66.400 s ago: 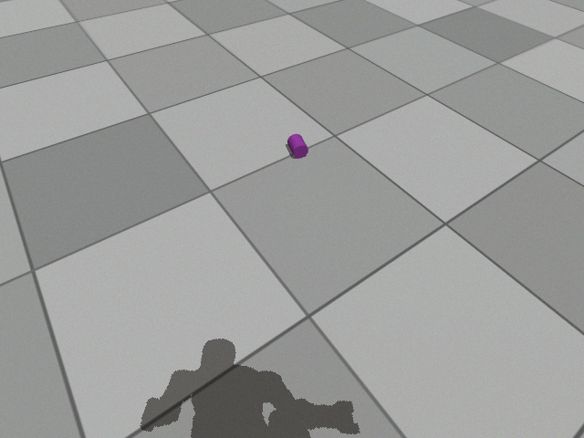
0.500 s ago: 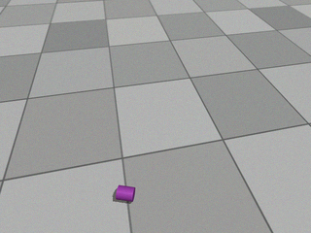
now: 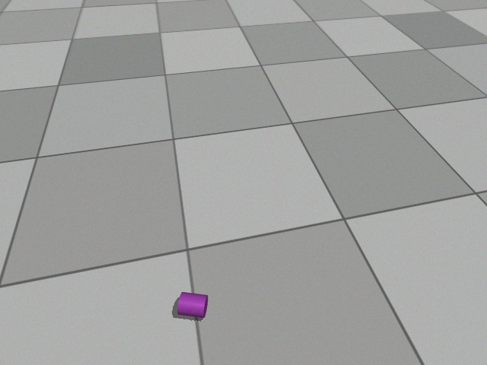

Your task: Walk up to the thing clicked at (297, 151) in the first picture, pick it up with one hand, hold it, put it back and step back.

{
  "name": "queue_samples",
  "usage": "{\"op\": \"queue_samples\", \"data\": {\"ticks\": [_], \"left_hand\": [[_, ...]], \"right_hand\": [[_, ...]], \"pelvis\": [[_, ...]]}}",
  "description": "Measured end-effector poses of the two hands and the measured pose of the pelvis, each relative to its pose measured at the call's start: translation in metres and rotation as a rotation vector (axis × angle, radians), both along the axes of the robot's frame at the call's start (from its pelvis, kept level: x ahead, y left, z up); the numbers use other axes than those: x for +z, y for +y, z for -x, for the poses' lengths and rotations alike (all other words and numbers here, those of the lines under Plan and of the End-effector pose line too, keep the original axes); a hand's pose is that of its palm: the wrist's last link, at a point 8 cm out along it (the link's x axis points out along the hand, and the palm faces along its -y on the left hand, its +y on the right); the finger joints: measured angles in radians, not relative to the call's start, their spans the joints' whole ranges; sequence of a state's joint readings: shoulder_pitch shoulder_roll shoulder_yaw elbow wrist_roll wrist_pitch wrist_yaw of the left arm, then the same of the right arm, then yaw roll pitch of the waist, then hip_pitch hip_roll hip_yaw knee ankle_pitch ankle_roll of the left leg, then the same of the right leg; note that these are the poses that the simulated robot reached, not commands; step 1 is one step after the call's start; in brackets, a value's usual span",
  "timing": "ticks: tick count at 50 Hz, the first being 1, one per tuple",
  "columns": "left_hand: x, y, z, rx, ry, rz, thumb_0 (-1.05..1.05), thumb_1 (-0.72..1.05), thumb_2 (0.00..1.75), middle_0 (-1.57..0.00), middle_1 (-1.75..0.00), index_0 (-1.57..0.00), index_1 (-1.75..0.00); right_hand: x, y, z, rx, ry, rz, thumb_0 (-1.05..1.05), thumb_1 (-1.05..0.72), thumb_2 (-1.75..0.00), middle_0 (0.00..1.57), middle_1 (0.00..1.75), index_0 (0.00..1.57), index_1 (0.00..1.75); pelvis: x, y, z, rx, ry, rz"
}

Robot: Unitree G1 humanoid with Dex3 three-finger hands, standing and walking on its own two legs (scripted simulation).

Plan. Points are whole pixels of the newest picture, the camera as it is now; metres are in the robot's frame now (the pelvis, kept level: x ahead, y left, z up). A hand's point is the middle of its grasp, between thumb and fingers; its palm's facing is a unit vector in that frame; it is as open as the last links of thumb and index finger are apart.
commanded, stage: stand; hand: left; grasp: from above
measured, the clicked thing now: (193, 304) +0.46 +0.19 -0.74
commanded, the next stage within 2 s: step back in 0.18 s
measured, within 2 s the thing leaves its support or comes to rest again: neither
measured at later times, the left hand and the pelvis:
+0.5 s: hand out of the picture +0.09 +0.32 -0.19, palm faces -0.03 -0.93 -0.38, open 7.4 cm; pelvis -0.06 +0.05 -0.03, yaw -1 degrees
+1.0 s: hand out of the picture -0.02 +0.31 -0.16, palm faces -0.09 -0.92 -0.39, open 7.4 cm; pelvis -0.14 +0.05 -0.02, yaw -6 degrees
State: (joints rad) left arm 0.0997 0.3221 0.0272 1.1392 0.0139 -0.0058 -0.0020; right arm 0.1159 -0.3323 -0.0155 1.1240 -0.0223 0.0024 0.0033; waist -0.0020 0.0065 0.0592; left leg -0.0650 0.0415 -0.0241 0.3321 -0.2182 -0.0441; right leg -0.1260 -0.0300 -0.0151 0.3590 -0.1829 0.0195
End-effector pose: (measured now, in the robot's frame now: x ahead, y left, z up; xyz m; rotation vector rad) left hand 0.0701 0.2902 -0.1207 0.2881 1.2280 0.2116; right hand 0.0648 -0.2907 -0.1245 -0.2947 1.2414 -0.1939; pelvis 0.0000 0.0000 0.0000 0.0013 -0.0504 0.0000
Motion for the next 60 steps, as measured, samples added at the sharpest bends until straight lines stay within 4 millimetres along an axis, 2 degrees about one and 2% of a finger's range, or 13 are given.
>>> {"op": "queue_samples", "data": {"ticks": [11, 15, 18, 24, 29, 32, 38, 45, 49, 55, 60], "left_hand": [[-0.001, 0.003, 0.006, 0.009, 0.012, -0.001, 0.01, 0.91, 0.90, -0.21, -0.30, -0.20, -0.30], [-0.004, 0.016, 0.010, 0.007, 0.012, -0.022, 0.01, 0.90, 0.90, -0.21, -0.30, -0.20, -0.30], [-0.007, 0.031, 0.010, -0.020, 0.012, -0.038, 0.01, 0.90, 0.90, -0.21, -0.30, -0.20, -0.30], [-0.027, 0.069, -0.007, -0.057, -0.051, -0.049, 0.01, 0.90, 0.90, -0.21, -0.30, -0.20, -0.30], [-0.026, 0.073, -0.008, -0.071, -0.076, -0.035, 0.01, 0.91, 0.90, -0.20, -0.30, -0.20, -0.30], [-0.023, 0.070, 0.003, -0.088, -0.061, -0.016, 0.01, 0.91, 0.90, -0.20, -0.30, -0.20, -0.30], [-0.022, 0.070, 0.037, -0.119, -0.010, -0.020, 0.01, 0.91, 0.90, -0.21, -0.30, -0.20, -0.30], [-0.015, 0.063, 0.069, -0.134, -0.021, -0.059, 0.01, 0.91, 0.90, -0.21, -0.30, -0.20, -0.30], [-0.003, 0.059, 0.089, -0.133, -0.054, -0.060, 0.01, 0.91, 0.90, -0.21, -0.30, -0.20, -0.30], [0.009, 0.061, 0.107, -0.121, -0.109, -0.059, 0.01, 0.90, 0.90, -0.21, -0.30, -0.20, -0.30], [0.000, 0.071, 0.121, -0.137, -0.159, -0.042, 0.01, 0.90, 0.90, -0.21, -0.30, -0.20, -0.30]], "right_hand": [[-0.002, -0.003, 0.011, -0.010, 0.027, 0.001, 0.00, -0.91, -0.90, 0.20, 0.30, 0.20, 0.30], [-0.004, -0.006, 0.015, -0.012, 0.031, 0.022, 0.00, -0.91, -0.90, 0.20, 0.30, 0.20, 0.30], [-0.003, -0.004, 0.022, -0.017, 0.035, 0.048, 0.00, -0.91, -0.90, 0.20, 0.30, 0.20, 0.30], [-0.001, 0.012, 0.057, -0.021, 0.051, 0.120, 0.00, -0.91, -0.90, 0.20, 0.30, 0.20, 0.30], [0.011, 0.034, 0.093, -0.037, 0.099, 0.123, 0.00, -0.91, -0.90, 0.20, 0.30, 0.20, 0.30], [0.015, 0.041, 0.103, -0.050, 0.090, 0.125, 0.00, -0.91, -0.90, 0.20, 0.30, 0.20, 0.30], [0.007, 0.048, 0.105, -0.072, -0.005, 0.103, 0.00, -0.90, -0.90, 0.20, 0.30, 0.20, 0.30], [-0.015, 0.041, 0.115, -0.077, -0.078, 0.048, 0.00, -0.90, -0.90, 0.20, 0.30, 0.21, 0.30], [-0.013, 0.040, 0.126, -0.080, -0.086, 0.025, 0.00, -0.91, -0.90, 0.20, 0.30, 0.20, 0.30], [0.000, 0.037, 0.155, -0.037, -0.069, 0.052, 0.00, -0.91, -0.90, 0.20, 0.30, 0.20, 0.30], [0.001, 0.039, 0.188, -0.009, -0.045, 0.107, 0.00, -0.91, -0.90, 0.20, 0.30, 0.20, 0.30]], "pelvis": [[-0.002, 0.000, 0.005, -0.005, 0.008, 0.002], [-0.007, 0.007, 0.021, -0.006, 0.013, 0.008], [-0.010, 0.019, 0.033, -0.017, 0.021, -0.002], [-0.028, 0.049, 0.054, -0.006, 0.035, 0.015], [-0.018, 0.058, 0.068, -0.016, 0.026, 0.020], [-0.013, 0.063, 0.075, -0.030, 0.033, 0.024], [-0.015, 0.068, 0.092, -0.068, 0.023, 0.008], [-0.026, 0.060, 0.120, -0.100, -0.011, 0.015], [-0.021, 0.054, 0.137, -0.098, -0.013, -0.004], [-0.013, 0.059, 0.166, -0.087, 0.017, -0.030], [-0.021, 0.072, 0.198, -0.045, 0.022, -0.003]]}}
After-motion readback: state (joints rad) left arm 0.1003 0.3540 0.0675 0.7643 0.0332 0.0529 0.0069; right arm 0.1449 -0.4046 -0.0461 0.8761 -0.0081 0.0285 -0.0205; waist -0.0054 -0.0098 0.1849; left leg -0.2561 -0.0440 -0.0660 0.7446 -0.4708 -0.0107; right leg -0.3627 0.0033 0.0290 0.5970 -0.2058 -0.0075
